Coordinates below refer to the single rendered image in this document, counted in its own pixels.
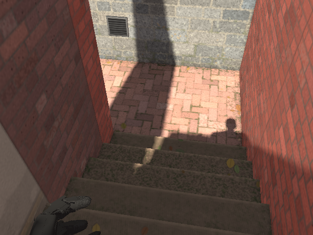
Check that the stairs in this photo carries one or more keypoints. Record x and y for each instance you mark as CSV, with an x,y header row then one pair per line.
x,y
152,185

